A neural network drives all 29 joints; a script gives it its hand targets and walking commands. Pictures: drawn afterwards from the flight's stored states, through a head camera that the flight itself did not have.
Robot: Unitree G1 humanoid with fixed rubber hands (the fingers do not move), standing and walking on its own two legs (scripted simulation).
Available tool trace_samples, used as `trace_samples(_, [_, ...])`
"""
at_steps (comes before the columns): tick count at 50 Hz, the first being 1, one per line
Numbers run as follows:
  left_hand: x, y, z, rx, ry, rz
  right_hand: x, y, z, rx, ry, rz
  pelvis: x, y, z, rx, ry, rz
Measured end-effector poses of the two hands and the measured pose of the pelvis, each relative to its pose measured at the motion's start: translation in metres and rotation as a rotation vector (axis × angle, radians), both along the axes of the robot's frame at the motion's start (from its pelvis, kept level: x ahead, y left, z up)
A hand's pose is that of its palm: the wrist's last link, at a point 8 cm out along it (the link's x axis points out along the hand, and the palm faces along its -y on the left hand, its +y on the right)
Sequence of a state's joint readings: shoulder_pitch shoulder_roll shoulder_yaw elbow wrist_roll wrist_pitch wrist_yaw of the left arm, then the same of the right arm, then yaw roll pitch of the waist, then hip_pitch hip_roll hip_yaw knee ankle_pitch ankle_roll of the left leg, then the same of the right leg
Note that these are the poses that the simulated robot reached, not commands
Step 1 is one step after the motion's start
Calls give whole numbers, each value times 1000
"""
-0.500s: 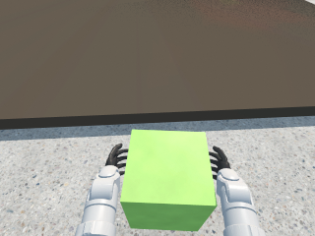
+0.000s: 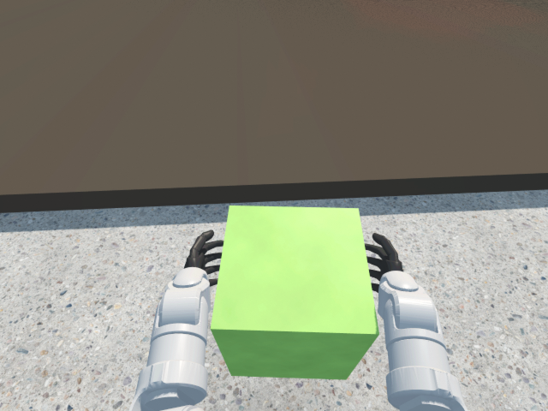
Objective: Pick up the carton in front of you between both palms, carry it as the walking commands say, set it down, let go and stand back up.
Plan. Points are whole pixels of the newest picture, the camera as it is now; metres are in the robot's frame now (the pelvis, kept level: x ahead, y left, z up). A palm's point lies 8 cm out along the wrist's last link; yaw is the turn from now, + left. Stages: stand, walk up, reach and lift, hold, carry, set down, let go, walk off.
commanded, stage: reach and lift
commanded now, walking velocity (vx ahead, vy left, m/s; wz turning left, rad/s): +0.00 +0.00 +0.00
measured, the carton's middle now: (290, 297) +0.31 +0.00 -0.05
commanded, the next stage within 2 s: hold in 0.48 s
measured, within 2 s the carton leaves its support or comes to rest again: neither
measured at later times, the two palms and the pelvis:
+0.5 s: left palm (193, 271) +0.30 +0.16 +0.04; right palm (389, 278) +0.30 -0.14 +0.03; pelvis +0.01 +0.00 +0.00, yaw +0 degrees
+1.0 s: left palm (190, 275) +0.29 +0.15 +0.05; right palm (394, 282) +0.29 -0.15 +0.05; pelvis +0.01 +0.00 +0.01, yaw +0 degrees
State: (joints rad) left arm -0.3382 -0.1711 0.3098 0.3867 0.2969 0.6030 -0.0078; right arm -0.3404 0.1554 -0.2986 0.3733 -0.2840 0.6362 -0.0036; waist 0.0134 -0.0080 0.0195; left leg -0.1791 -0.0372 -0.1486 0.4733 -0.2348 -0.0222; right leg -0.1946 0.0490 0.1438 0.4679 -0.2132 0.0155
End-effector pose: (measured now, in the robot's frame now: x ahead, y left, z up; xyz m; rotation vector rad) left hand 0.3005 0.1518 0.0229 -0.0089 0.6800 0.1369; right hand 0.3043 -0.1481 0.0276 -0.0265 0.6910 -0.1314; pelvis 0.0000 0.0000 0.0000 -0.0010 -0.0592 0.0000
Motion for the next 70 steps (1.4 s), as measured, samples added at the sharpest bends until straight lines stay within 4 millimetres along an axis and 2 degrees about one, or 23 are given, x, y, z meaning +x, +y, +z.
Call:
trace_samples(8, [3,3,10,7,-8,3,3,2,7,2,-8,6,9,-1,4,-1,-5,5])
trace_samples(19, [-5,5,6,30,33,-14,-6,4,0,-19,32,24,15,2,6,0,-16,11])
trace_samples(29, [5,2,19,8,-10,-10,0,2,15,-5,-11,-3,14,4,5,0,-25,2])
trace_samples(37, [-3,5,31,25,-24,-15,-6,5,26,-26,-26,20,20,3,8,1,-37,-1])
trace_samples(44, [-13,5,28,38,1,-17,-13,5,23,-22,-3,27,14,3,8,3,-59,-2])
trace_samples(58, [-12,1,30,18,-8,-11,-15,1,26,-1,-11,-1,1,0,5,4,-67,-6])
trace_samples(70, [-11,4,28,20,6,-3,-13,4,23,-1,2,8,1,3,5,1,-74,1])
